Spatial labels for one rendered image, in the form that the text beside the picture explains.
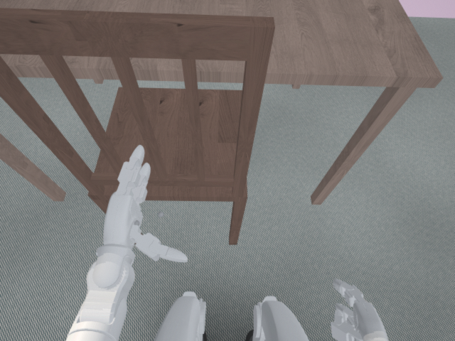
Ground table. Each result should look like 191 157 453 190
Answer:
0 0 443 205

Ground left robot thigh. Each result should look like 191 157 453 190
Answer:
154 296 206 341

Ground chair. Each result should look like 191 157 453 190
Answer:
0 8 275 245

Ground robot thigh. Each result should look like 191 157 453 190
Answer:
154 296 206 341
253 301 309 341

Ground left robot hand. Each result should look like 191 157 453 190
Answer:
103 145 188 262

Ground robot left forearm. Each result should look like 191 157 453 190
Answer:
66 244 135 341

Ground right robot hand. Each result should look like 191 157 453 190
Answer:
331 279 388 341

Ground right robot thigh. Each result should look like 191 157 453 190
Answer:
253 301 309 341

